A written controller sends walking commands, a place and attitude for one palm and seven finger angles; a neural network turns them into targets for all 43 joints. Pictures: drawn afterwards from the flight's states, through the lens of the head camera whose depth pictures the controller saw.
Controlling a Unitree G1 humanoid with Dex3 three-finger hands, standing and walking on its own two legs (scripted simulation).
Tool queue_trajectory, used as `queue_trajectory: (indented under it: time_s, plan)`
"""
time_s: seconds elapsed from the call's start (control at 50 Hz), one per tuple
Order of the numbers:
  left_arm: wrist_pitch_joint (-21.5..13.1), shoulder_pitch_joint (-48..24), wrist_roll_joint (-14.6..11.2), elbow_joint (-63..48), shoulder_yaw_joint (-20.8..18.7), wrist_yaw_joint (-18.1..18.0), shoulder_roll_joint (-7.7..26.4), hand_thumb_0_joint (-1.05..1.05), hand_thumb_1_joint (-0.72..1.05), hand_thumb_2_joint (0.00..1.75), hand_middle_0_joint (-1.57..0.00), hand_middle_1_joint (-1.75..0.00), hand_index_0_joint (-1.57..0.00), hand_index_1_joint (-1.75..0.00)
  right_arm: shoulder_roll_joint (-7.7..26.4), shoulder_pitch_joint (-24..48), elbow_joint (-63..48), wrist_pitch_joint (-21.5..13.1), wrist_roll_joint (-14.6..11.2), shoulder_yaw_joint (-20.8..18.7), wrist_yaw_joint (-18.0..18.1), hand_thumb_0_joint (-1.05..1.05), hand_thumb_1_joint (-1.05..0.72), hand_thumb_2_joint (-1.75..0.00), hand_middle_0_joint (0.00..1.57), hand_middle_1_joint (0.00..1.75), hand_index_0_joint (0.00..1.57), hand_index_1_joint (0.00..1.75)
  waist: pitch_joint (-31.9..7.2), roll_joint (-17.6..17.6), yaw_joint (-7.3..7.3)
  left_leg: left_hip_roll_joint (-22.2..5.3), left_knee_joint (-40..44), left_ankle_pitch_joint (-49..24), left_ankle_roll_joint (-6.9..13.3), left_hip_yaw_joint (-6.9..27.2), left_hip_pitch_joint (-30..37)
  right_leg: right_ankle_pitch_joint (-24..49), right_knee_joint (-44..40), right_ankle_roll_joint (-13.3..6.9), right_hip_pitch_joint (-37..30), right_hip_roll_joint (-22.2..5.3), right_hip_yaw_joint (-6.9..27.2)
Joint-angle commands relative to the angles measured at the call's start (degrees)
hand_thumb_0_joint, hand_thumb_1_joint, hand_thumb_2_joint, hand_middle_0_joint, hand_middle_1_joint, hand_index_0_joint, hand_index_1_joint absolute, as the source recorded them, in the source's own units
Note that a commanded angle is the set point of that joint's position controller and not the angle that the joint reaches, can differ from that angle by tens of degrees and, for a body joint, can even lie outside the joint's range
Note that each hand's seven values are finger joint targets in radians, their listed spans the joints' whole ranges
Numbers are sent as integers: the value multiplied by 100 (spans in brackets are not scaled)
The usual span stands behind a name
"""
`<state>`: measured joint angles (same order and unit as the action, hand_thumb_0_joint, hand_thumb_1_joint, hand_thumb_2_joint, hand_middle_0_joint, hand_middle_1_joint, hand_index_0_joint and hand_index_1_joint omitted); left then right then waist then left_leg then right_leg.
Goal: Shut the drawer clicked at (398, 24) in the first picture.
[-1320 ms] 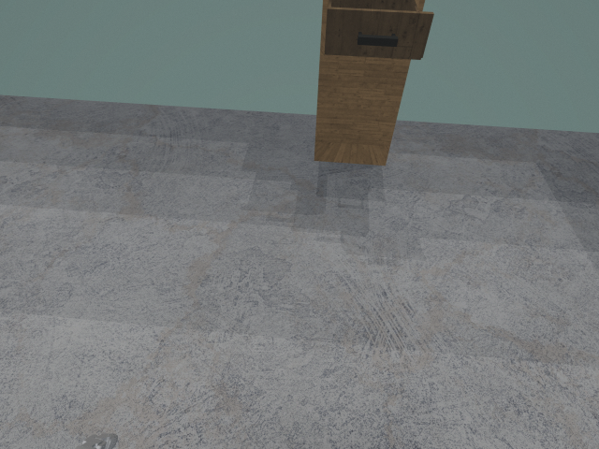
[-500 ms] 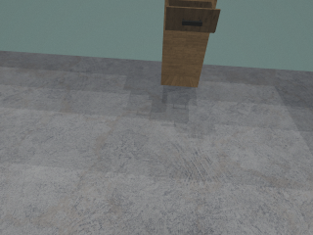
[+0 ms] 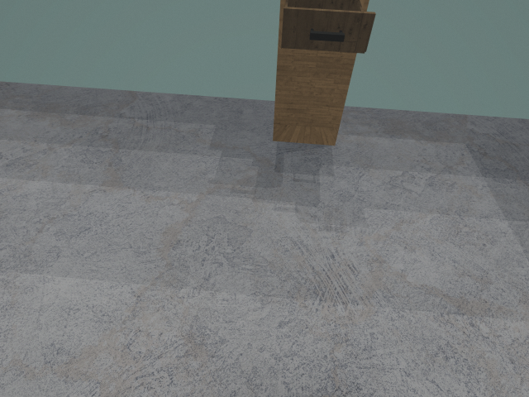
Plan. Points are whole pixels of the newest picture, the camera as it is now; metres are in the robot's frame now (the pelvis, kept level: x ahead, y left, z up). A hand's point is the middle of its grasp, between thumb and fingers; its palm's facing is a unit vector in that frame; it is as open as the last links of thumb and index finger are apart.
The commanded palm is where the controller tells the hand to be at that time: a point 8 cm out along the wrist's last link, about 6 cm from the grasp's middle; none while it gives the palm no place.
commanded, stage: look at it before walking up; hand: left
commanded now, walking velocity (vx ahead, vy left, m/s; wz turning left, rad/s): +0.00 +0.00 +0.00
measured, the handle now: (326, 34) +1.35 -0.16 +0.00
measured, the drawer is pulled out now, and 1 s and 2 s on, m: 0.30 0.30 0.30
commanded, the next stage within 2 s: walk to a spot facing it in 0.12 s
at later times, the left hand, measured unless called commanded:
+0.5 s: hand out of the picture +0.06 +0.20 -0.18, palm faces -0.09 -0.97 -0.24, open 7.4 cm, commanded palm none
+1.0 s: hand (174, 379) +0.19 +0.18 -0.20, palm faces -0.20 -0.96 -0.18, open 7.4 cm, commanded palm none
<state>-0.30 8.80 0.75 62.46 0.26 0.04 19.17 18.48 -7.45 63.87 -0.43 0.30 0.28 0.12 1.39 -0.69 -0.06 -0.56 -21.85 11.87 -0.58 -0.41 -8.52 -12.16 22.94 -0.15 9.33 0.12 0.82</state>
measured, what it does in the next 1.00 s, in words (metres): walks ahead, turning right: left foot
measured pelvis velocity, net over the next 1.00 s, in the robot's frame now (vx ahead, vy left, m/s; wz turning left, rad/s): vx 0.22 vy -0.01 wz -0.33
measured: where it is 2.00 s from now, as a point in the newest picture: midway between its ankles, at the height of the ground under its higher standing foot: (312, 315)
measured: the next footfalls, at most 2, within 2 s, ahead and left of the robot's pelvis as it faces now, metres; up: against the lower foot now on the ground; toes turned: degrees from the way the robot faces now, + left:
left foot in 0.98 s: +0.39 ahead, +0.06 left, +0.00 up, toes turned -12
right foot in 1.48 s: +0.43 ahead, -0.24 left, +0.00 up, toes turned -40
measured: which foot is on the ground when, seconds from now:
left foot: down 0.00-0.54, up 0.56-0.96, down 0.98-1.00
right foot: down 0.00-0.98, up 1.00-1.00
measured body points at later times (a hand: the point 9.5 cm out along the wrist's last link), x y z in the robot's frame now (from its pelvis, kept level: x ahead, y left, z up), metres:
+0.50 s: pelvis +0.04 -0.01 -0.01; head +0.04 -0.02 +0.44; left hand +0.06 +0.25 -0.16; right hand +0.05 -0.27 -0.16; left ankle +0.00 +0.13 -0.74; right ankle +0.01 -0.11 -0.74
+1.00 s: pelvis +0.22 -0.01 -0.03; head +0.25 +0.00 +0.42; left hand +0.20 +0.23 -0.18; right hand +0.31 -0.27 -0.14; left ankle +0.35 +0.06 -0.75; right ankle +0.03 -0.10 -0.73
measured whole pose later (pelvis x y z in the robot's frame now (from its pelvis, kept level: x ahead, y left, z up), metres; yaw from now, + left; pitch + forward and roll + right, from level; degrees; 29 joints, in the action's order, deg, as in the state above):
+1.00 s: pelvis +0.22 -0.01 -0.03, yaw -19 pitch +0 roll -1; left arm -2.7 27.4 1.2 62.0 -3.5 -0.5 9.6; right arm 9.3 -3.8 52.3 -3.5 1.1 -1.8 -0.8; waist 2.5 -1.1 3.4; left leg -4.2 -34.7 8.4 0.6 -5.4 -25.9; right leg -28.3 35.0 -1.6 2.4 2.7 6.9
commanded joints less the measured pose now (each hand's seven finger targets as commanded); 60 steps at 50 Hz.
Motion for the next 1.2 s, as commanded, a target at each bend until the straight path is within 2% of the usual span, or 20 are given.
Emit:
queue_trajectory:
  time_s: [0.0,0.2,0.26,0.38,0.42,0.48,0.5,0.52,0.54,0.56,0.6,0.66,0.86,0.92,0.94,0.96,0.98,1.02,1.08,1.18]
  plan:
    - [-120,-213,-12,-363,-209,-67,1139,0,90,90,-20,-30,-20,-30,1194,270,-354,-158,16,-217,67,0,-90,-90,20,30,20,30,-311,41,20,-639,342,-734,198,565,90,686,-419,-156,-52,-690,562]
    - [-121,-200,-14,-336,-206,-69,1145,0,90,90,-20,-30,-20,-30,1203,320,-345,-163,14,-208,74,0,-90,-90,20,30,20,30,-298,126,38,-649,379,-885,192,562,140,867,-408,-146,-119,-695,521]
    - [58,271,14,-189,-101,-55,479,0,90,90,-20,-30,-20,-30,525,-188,-210,-38,75,-93,55,0,-90,-90,20,30,20,30,-160,24,36,-621,182,526,106,310,97,-654,-349,-123,234,-530,646]
    - [78,571,64,-694,-289,137,289,0,90,90,-20,-30,-20,-30,892,-638,-552,-63,99,-375,73,0,-90,-90,20,30,20,30,558,699,-51,-1327,604,2611,605,1051,-100,-1689,1039,-227,1619,140,391]
    - [24,435,66,-890,-325,185,36,0,90,90,-20,-30,-20,-30,947,-778,-622,-150,81,-474,88,0,-90,-90,20,30,20,30,503,1113,-115,-1947,794,1892,965,1305,216,-1391,2012,-101,1977,64,-193]
    - [-70,773,70,-864,-393,233,-155,0,90,90,-20,-30,-20,-30,715,-659,-661,-204,109,-462,98,0,-90,-90,20,30,20,30,392,721,143,-1753,-222,261,743,320,-227,-1161,1294,-105,952,-99,-478]
    - [-107,1552,82,-631,-435,214,-110,0,90,90,-20,-30,-20,-30,599,-455,-722,-199,101,-447,89,0,-90,-90,20,30,20,30,139,331,511,-1333,-1401,260,448,-208,-826,-609,539,-204,-125,-38,-344]
    - [-214,2377,127,-395,-583,122,537,0,90,90,-20,-30,-20,-30,145,-299,-987,-222,21,-357,40,0,-90,-90,20,30,20,30,-123,-1626,765,-523,-3492,1148,28,-1011,-2522,-683,-479,-732,-1403,-1369,1985]
    - [-252,2849,-2,-300,-596,22,761,0,90,90,-20,-30,-20,-30,135,269,-1317,-297,56,-322,6,0,-90,-90,20,30,20,30,84,-1731,912,-243,-4322,2137,-29,-546,-3436,35,-1052,-1209,-1419,-2095,3528]
    - [-268,2805,5,-285,-575,-49,624,0,90,90,-20,-30,-20,-30,131,602,-1349,-313,72,-340,18,0,-90,-90,20,30,20,30,283,-1209,900,-439,-4730,1875,-27,-110,-3726,509,-1011,-1364,-1279,-2122,3564]
    - [-283,2245,49,-439,-460,-70,195,0,90,90,-20,-30,-20,-30,-15,455,-1233,-306,98,-357,-5,0,-90,-90,20,30,20,30,502,-239,476,-711,-4709,1072,-111,1,-3617,620,-863,-1430,-867,-1807,2680]
    - [-371,1931,69,-505,-434,-78,40,0,90,90,-20,-30,-20,-30,-232,68,-1092,-203,96,-397,-70,0,-90,-90,20,30,20,30,338,-344,141,-692,-4265,456,-260,-194,-3208,1168,-947,-1201,-537,-1386,1714]
    - [-378,1981,107,-310,-490,-150,12,0,90,90,-20,-30,-20,-30,-487,806,-1569,-293,27,-375,-175,0,-90,-90,20,30,20,30,410,-749,270,-392,-1978,-64,-112,-432,-2135,2027,-771,-894,-408,-1091,1336]
    - [-365,1707,48,-384,-564,-132,95,0,90,90,-20,-30,-20,-30,-205,-552,-1168,-376,71,-450,-24,0,-90,-90,20,30,20,30,-190,-470,-327,-20,-879,-282,65,-612,-52,3095,769,-678,-73,-686,1022]
    - [-363,1847,5,-418,-549,-91,-120,0,90,90,-20,-30,-20,-30,172,-1382,-928,-397,117,-541,71,0,-90,-90,20,30,20,30,-749,-23,-597,-613,-814,-325,242,-45,1520,2334,1967,-534,835,-433,892]
    - [-331,2090,-52,-504,-537,-12,-463,0,90,90,-20,-30,-20,-30,873,-2070,-817,-393,184,-704,104,0,-90,-90,20,30,20,30,-1418,1543,-709,-2381,-363,-82,837,2157,2429,-966,4014,-255,1951,335,97]
    - [-380,1697,-16,-701,-503,8,-505,0,90,90,-20,-30,-20,-30,879,-2150,-818,-342,132,-643,90,0,-90,-90,20,30,20,30,-1064,1398,-666,-2944,523,457,1209,3111,1811,-2035,5078,-274,2463,337,177]
    - [-276,1173,69,-756,-515,51,-492,0,90,90,-20,-30,-20,-30,175,-1086,-993,-368,102,-509,94,0,-90,-90,20,30,20,30,-2,1176,-299,-2621,1118,2220,1004,2329,174,-1215,5681,-249,2874,-305,200]
    - [-37,1319,145,-669,-519,176,-662,0,90,90,-20,-30,-20,-30,-335,-663,-974,-451,125,-382,110,0,-90,-90,20,30,20,30,328,820,156,-2030,1199,1471,708,798,-1025,-524,5127,-156,2369,-599,94]
    - [84,767,155,-925,-519,232,-737,0,90,90,-20,-30,-20,-30,-218,-1020,-796,-524,123,-451,104,0,-90,-90,20,30,20,30,343,528,142,-1916,1358,590,840,-64,-735,79,3880,20,2509,-773,-116]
